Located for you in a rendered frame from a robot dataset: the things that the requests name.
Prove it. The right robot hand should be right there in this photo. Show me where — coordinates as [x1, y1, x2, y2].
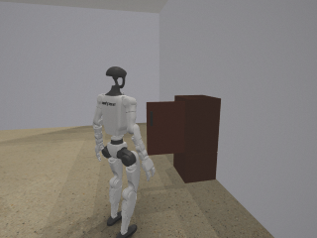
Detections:
[141, 158, 156, 181]

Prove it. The robot right upper arm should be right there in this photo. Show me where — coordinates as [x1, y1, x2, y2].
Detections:
[122, 95, 137, 135]

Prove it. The robot left upper arm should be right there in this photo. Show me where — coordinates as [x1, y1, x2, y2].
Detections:
[93, 94, 105, 126]

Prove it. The right robot forearm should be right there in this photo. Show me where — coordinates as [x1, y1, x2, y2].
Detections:
[131, 124, 149, 161]

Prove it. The handle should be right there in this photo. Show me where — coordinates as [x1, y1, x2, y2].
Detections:
[150, 111, 154, 126]

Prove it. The left robot hand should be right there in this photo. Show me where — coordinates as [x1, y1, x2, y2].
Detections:
[94, 144, 105, 162]

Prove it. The humanoid robot head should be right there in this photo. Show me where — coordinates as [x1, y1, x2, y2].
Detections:
[105, 66, 127, 96]

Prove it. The right robot foot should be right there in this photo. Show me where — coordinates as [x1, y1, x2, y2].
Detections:
[116, 224, 138, 238]

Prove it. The left robot forearm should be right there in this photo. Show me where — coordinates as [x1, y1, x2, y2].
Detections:
[92, 123, 103, 146]

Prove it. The cupboard door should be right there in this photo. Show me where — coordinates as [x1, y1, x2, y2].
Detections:
[146, 101, 185, 156]

